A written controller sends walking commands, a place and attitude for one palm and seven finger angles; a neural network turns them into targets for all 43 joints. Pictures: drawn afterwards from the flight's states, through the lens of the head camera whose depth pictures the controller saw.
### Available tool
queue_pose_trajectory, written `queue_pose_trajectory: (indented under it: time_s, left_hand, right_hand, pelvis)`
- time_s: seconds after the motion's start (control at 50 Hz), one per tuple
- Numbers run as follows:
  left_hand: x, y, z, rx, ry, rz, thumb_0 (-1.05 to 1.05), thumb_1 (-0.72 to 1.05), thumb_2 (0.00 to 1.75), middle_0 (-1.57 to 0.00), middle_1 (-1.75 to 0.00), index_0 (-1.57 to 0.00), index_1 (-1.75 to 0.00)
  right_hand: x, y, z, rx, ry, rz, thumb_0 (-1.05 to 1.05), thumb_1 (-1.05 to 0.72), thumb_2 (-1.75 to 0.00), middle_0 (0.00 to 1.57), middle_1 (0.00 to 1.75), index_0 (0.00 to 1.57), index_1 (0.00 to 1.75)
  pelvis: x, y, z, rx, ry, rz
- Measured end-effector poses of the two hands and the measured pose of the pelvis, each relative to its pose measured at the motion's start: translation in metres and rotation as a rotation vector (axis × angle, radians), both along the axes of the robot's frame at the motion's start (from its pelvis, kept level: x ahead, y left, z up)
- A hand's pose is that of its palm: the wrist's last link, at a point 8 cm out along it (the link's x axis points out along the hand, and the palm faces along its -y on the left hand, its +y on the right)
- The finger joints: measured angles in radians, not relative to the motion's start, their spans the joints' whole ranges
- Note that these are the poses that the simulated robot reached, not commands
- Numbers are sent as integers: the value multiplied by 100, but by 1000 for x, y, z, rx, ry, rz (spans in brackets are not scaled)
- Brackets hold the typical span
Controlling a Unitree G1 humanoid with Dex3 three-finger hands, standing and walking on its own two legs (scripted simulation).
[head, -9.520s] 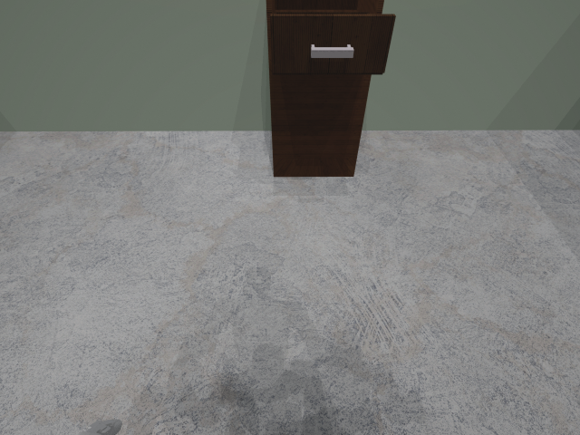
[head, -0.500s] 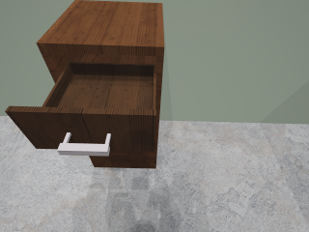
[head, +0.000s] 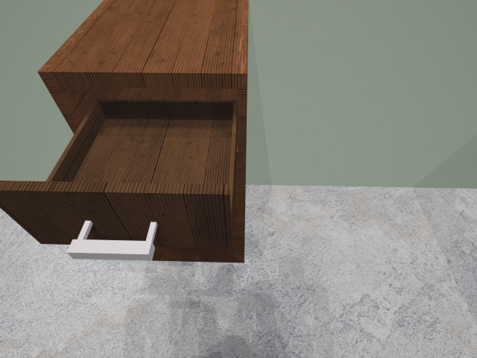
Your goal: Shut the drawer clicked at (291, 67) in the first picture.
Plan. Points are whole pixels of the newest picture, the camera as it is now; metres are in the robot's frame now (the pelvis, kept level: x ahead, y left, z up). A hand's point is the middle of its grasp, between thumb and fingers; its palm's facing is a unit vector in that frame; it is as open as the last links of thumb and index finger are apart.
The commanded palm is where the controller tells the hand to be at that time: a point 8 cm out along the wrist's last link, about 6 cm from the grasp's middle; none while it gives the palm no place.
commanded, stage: come to a stop and stand still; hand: left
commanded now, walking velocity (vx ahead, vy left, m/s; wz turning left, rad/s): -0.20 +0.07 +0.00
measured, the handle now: (116, 238) +0.30 +0.23 +0.03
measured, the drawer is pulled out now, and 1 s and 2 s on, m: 0.28 0.28 0.28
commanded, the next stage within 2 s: look again from close up in 1.02 s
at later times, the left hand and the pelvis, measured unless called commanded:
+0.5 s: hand out of the picture +0.01 +0.24 -0.18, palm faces +0.05 -0.98 -0.21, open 7.4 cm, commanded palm none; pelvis -0.03 +0.05 +0.00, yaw +0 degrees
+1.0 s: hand out of the picture -0.06 +0.20 -0.17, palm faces -0.02 -0.98 -0.17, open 7.3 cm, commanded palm none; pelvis -0.06 +0.04 +0.01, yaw -1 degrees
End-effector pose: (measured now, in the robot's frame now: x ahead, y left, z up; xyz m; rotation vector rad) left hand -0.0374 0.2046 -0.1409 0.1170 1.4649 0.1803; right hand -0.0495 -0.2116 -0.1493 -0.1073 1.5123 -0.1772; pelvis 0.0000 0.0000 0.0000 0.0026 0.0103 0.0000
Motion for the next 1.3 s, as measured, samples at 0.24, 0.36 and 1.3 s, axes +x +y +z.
queue_pose_trajectory:
  time_s: [0.24, 0.36, 1.3]
  left_hand:
    - [17, 20, -6, 21, -41, 0, 1, 91, 90, -20, -30, -21, -30]
    - [19, 54, -18, 8, -63, -6, 1, 91, 90, -20, -30, -21, -30]
    - [-32, 46, -2, -4, -57, -54, 1, 91, 90, -20, -30, -20, -30]
  right_hand:
    - [77, -14, 10, -66, -148, 64, 1, -91, -90, 20, 30, 19, 29]
    - [100, 3, 20, -104, -275, 89, 1, -91, -90, 20, 30, 19, 29]
    - [-17, 40, 1, 21, -123, 36, 1, -91, -90, 20, 30, 19, 29]
  pelvis:
    - [-14, 7, 0, -1, 11, 12]
    - [-24, 32, -5, 2, -17, -3]
    - [-53, 41, 0, -20, -19, 9]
